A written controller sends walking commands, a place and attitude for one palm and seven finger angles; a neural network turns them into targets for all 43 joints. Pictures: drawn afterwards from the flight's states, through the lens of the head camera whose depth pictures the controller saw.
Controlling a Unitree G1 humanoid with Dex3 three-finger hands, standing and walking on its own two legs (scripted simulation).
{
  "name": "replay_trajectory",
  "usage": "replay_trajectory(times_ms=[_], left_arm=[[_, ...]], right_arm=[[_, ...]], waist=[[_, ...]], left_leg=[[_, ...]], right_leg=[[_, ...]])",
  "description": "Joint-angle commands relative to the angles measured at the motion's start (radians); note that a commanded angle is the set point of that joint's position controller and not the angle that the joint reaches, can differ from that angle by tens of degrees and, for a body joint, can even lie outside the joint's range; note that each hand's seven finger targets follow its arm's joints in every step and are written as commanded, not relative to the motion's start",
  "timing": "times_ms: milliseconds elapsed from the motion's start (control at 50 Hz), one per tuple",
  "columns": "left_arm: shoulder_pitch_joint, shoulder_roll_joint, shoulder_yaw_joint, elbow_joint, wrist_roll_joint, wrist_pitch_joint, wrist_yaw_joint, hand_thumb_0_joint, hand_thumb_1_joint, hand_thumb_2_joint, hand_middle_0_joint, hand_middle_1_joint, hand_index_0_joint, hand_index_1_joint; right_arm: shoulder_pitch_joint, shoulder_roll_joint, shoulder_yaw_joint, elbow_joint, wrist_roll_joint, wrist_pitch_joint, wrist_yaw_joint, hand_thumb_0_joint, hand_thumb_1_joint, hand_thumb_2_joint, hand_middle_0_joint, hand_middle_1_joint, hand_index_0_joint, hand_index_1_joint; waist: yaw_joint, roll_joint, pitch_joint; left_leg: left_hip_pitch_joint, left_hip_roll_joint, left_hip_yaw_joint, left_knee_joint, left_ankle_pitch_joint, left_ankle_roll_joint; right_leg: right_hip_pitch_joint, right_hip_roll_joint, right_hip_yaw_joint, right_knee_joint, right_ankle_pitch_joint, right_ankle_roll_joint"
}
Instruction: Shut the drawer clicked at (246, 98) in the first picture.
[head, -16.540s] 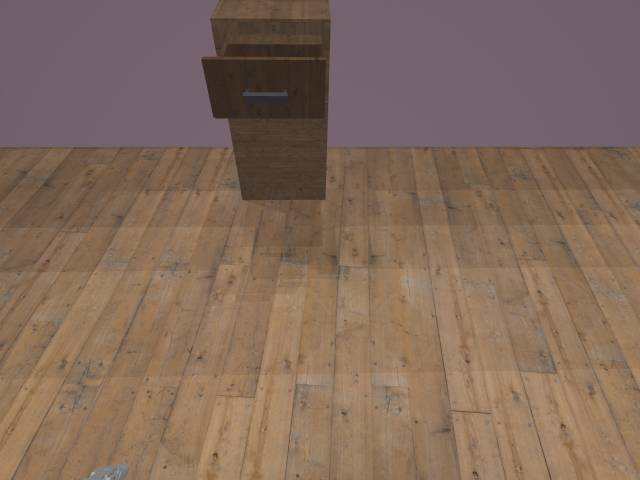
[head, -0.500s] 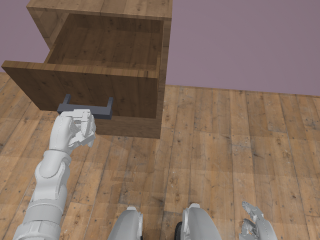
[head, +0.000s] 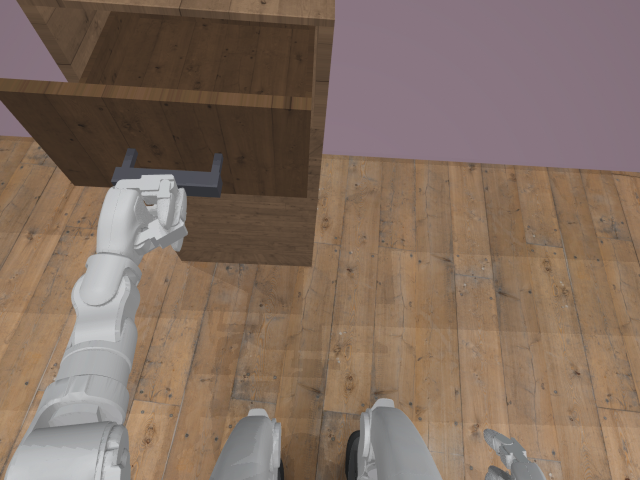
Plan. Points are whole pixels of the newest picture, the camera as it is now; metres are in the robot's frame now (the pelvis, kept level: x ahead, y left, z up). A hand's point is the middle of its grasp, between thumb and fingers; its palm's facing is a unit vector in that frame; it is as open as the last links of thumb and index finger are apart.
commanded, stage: push the drawer shut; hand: left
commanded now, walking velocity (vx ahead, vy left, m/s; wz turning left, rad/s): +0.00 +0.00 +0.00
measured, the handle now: (171, 170) +0.49 +0.20 +0.03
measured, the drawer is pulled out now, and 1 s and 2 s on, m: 0.15 0.03 0.00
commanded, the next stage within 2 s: pull the fist back off the drawer in 1.56 s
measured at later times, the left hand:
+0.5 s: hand (190, 180) +0.48 +0.18 +0.03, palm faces -0.05 -1.00 -0.05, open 2.9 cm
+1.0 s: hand (196, 142) +0.54 +0.18 +0.03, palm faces -0.04 -1.00 -0.05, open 2.9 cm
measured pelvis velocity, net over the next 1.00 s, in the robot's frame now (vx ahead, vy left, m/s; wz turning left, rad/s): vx -0.01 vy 0.00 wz -0.03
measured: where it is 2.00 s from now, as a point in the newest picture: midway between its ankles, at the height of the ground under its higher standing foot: outside the picture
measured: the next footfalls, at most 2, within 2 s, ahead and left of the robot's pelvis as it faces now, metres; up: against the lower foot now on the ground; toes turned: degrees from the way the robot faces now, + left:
none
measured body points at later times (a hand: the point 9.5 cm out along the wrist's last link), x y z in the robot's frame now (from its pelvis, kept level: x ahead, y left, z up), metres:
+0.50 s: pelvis +0.00 -0.01 -0.01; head +0.15 +0.01 +0.42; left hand +0.47 +0.23 +0.04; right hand +0.06 -0.27 -0.12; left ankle +0.01 +0.09 -0.63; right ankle +0.06 -0.13 -0.63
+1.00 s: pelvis -0.01 +0.00 -0.02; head +0.17 +0.02 +0.39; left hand +0.53 +0.23 +0.04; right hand +0.00 -0.27 -0.13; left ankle +0.01 +0.09 -0.63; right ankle +0.06 -0.13 -0.63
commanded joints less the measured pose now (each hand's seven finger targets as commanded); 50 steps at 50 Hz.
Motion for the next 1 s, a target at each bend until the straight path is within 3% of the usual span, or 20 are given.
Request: replay_trajectory(times_ms=[0, 20, 180, 200, 280, 340, 360, 380, 420, 460, 540, 560, 580, 620, 680, 800, 840, 880, 940, 980], left_arm=[[-0.473, 0.185, 0.059, -0.168, -0.013, -0.063, 0.025, 0.0, 0.9, 0.9, -1.4, -1.6, -1.4, -1.6], [-0.497, 0.164, 0.039, -0.151, -0.013, -0.063, 0.024, 0.0, 0.9, 0.9, -1.4, -1.6, -1.4, -1.6], [-0.653, 0.222, 0.074, -0.04, 0.009, -0.085, 0.023, 0.0, 0.9, 0.9, -1.4, -1.6, -1.4, -1.6], [-0.666, 0.257, 0.1, -0.044, 0.012, -0.091, 0.023, 0.0, 0.9, 0.9, -1.4, -1.6, -1.4, -1.6], [-0.697, 0.267, 0.103, -0.023, 0.014, -0.097, 0.007, 0.0, 0.9, 0.9, -1.4, -1.6, -1.4, -1.6], [-0.693, 0.291, 0.125, 0.014, 0.012, -0.094, 0.005, 0.0, 0.9, 0.9, -1.4, -1.6, -1.4, -1.6], [-0.703, 0.275, 0.113, 0.027, 0.013, -0.091, 0.001, 0.0, 0.9, 0.9, -1.4, -1.6, -1.4, -1.6], [-0.716, 0.32, 0.15, 0.038, 0.013, -0.09, 0.004, 0.0, 0.9, 0.9, -1.4, -1.6, -1.4, -1.6], [-0.729, 0.352, 0.17, 0.049, 0.019, -0.091, 0.004, 0.0, 0.9, 0.9, -1.4, -1.6, -1.4, -1.6], [-0.751, 0.346, 0.157, 0.08, 0.023, -0.088, -0.004, 0.0, 0.9, 0.9, -1.4, -1.6, -1.4, -1.6], [-0.819, 0.375, 0.164, 0.082, 0.029, -0.092, -0.007, 0.0, 0.9, 0.9, -1.4, -1.6, -1.4, -1.6], [-0.838, 0.362, 0.15, 0.106, 0.034, -0.086, -0.009, 0.0, 0.9, 0.9, -1.4, -1.6, -1.4, -1.6], [-0.86, 0.386, 0.17, 0.11, 0.033, -0.083, -0.006, 0.0, 0.9, 0.9, -1.4, -1.6, -1.4, -1.6], [-0.883, 0.417, 0.178, 0.127, 0.043, -0.078, -0.007, 0.0, 0.9, 0.9, -1.4, -1.6, -1.4, -1.6], [-0.927, 0.425, 0.178, 0.128, 0.049, -0.073, -0.008, 0.0, 0.9, 0.9, -1.4, -1.6, -1.4, -1.6], [-1.011, 0.423, 0.156, 0.186, 0.069, -0.045, 0.006, 0.0, 0.9, 0.9, -1.4, -1.6, -1.4, -1.6], [-1.054, 0.454, 0.166, 0.191, 0.082, -0.042, 0.015, 0.0, 0.9, 0.9, -1.4, -1.6, -1.4, -1.6], [-1.073, 0.473, 0.177, 0.18, 0.091, -0.038, 0.019, 0.0, 0.9, 0.9, -1.4, -1.6, -1.4, -1.6], [-1.088, 0.489, 0.185, 0.219, 0.099, -0.027, 0.022, 0.0, 0.9, 0.9, -1.4, -1.6, -1.4, -1.6], [-1.095, 0.533, 0.212, 0.246, 0.107, -0.015, 0.023, 0.0, 0.9, 0.9, -1.4, -1.6, -1.4, -1.6]], right_arm=[[0.095, -0.166, -0.062, -0.073, -0.003, -0.015, -0.008, 0.0, -0.9, -0.9, 0.2, 0.3, 0.2, 0.3], [0.094, -0.163, -0.06, -0.071, -0.002, -0.012, -0.007, 0.0, -0.9, -0.9, 0.2, 0.3, 0.2, 0.3], [0.123, -0.172, -0.059, -0.048, -0.012, 0.012, -0.004, 0.0, -0.9, -0.9, 0.2, 0.3, 0.2, 0.3], [0.131, -0.175, -0.06, -0.047, -0.014, 0.016, -0.004, 0.0, -0.9, -0.9, 0.2, 0.3, 0.2, 0.3], [0.144, -0.174, -0.058, -0.049, -0.018, 0.027, 0.001, 0.0, -0.9, -0.9, 0.2, 0.3, 0.2, 0.3], [0.156, -0.176, -0.057, -0.051, -0.022, 0.037, 0.004, 0.0, -0.9, -0.9, 0.2, 0.3, 0.2, 0.3], [0.153, -0.173, -0.056, -0.051, -0.019, 0.041, 0.006, 0.0, -0.9, -0.9, 0.2, 0.3, 0.2, 0.3], [0.155, -0.177, -0.055, -0.047, -0.021, 0.045, 0.005, 0.0, -0.9, -0.9, 0.2, 0.3, 0.2, 0.3], [0.161, -0.177, -0.052, -0.05, -0.021, 0.05, 0.004, 0.0, -0.9, -0.9, 0.2, 0.3, 0.2, 0.3], [0.165, -0.176, -0.047, -0.049, -0.022, 0.054, 0.006, 0.0, -0.9, -0.9, 0.2, 0.3, 0.2, 0.3], [0.179, -0.183, -0.047, -0.047, -0.027, 0.058, 0.006, 0.0, -0.9, -0.9, 0.2, 0.3, 0.2, 0.3], [0.182, -0.184, -0.047, -0.041, -0.026, 0.059, 0.008, 0.0, -0.9, -0.9, 0.2, 0.3, 0.2, 0.3], [0.186, -0.187, -0.046, -0.036, -0.028, 0.059, 0.006, 0.0, -0.9, -0.9, 0.2, 0.3, 0.2, 0.3], [0.189, -0.191, -0.042, -0.038, -0.028, 0.062, 0.005, 0.0, -0.9, -0.9, 0.2, 0.3, 0.2, 0.3], [0.202, -0.197, -0.042, -0.035, -0.033, 0.062, 0.006, 0.0, -0.9, -0.9, 0.2, 0.3, 0.2, 0.3], [0.225, -0.204, -0.036, -0.024, -0.038, 0.068, 0.01, 0.0, -0.9, -0.9, 0.2, 0.3, 0.2, 0.3], [0.234, -0.209, -0.033, -0.022, -0.042, 0.069, 0.008, 0.0, -0.9, -0.9, 0.2, 0.3, 0.2, 0.3], [0.245, -0.209, -0.033, -0.021, -0.046, 0.071, 0.012, 0.0, -0.9, -0.9, 0.2, 0.3, 0.2, 0.3], [0.258, -0.21, -0.027, -0.019, -0.049, 0.076, 0.015, 0.0, -0.9, -0.9, 0.2, 0.3, 0.2, 0.3], [0.265, -0.213, -0.023, -0.017, -0.05, 0.082, 0.017, 0.0, -0.9, -0.9, 0.2, 0.3, 0.2, 0.3]], waist=[[-0.06, 0.069, -0.422], [-0.074, 0.068, -0.41], [-0.095, 0.087, -0.44], [-0.091, 0.083, -0.464], [-0.09, 0.12, -0.506], [-0.093, 0.083, -0.499], [-0.1, 0.088, -0.487], [-0.098, 0.073, -0.477], [-0.099, 0.063, -0.486], [-0.109, 0.083, -0.463], [-0.123, 0.117, -0.482], [-0.137, 0.118, -0.475], [-0.143, 0.1, -0.471], [-0.144, 0.119, -0.467], [-0.153, 0.151, -0.507], [-0.19, 0.163, -0.493], [-0.199, 0.169, -0.499], [-0.194, 0.211, -0.557], [-0.206, 0.198, -0.542], [-0.207, 0.186, -0.529]], left_leg=[[0.265, 0.005, -0.079, -0.208, 0.284, -0.035], [0.253, 0.004, -0.072, -0.203, 0.275, -0.03], [0.248, 0.002, -0.075, -0.183, 0.271, -0.026], [0.248, 0.003, -0.074, -0.177, 0.294, -0.025], [0.269, 0.003, -0.075, -0.17, 0.336, -0.026], [0.244, 0.004, -0.076, -0.166, 0.34, -0.02], [0.227, 0.003, -0.065, -0.164, 0.321, -0.017], [0.196, 0.003, -0.063, -0.161, 0.305, -0.014], [0.166, 0.001, -0.058, -0.156, 0.284, -0.009], [0.159, 0.001, -0.058, -0.155, 0.271, -0.009], [0.171, 0.004, -0.065, -0.143, 0.275, -0.007], [0.167, 0.005, -0.066, -0.143, 0.255, -0.008], [0.15, 0.007, -0.064, -0.136, 0.249, -0.004], [0.13, 0.005, -0.066, -0.135, 0.227, -0.004], [0.169, 0.009, -0.08, -0.128, 0.258, -0.006], [0.161, 0.013, -0.092, -0.115, 0.241, -0.006], [0.158, 0.014, -0.102, -0.111, 0.246, -0.004], [0.184, 0.015, -0.101, -0.102, 0.286, -0.009], [0.164, 0.017, -0.104, -0.093, 0.299, -0.005], [0.13, 0.02, -0.101, -0.089, 0.285, -0.003]], right_leg=[[0.225, 0.046, 0.041, -0.121, 0.113, -0.026], [0.22, 0.046, 0.045, -0.127, 0.113, -0.024], [0.194, 0.049, 0.047, -0.115, 0.112, -0.024], [0.213, 0.049, 0.049, -0.11, 0.13, -0.024], [0.217, 0.052, 0.052, -0.104, 0.158, -0.025], [0.235, 0.058, 0.052, -0.105, 0.167, -0.024], [0.238, 0.057, 0.059, -0.114, 0.162, -0.021], [0.255, 0.057, 0.063, -0.115, 0.159, -0.02], [0.278, 0.057, 0.072, -0.118, 0.153, -0.019], [0.256, 0.061, 0.071, -0.117, 0.14, -0.02], [0.227, 0.063, 0.071, -0.109, 0.134, -0.022], [0.208, 0.064, 0.07, -0.112, 0.117, -0.019], [0.211, 0.064, 0.072, -0.114, 0.115, -0.017], [0.208, 0.065, 0.075, -0.111, 0.094, -0.019], [0.174, 0.067, 0.065, -0.098, 0.106, -0.021], [0.114, 0.07, 0.057, -0.092, 0.088, -0.018], [0.1, 0.07, 0.052, -0.082, 0.086, -0.02], [0.108, 0.069, 0.053, -0.078, 0.111, -0.02], [0.102, 0.074, 0.051, -0.077, 0.118, -0.021], [0.117, 0.075, 0.054, -0.081, 0.112, -0.018]])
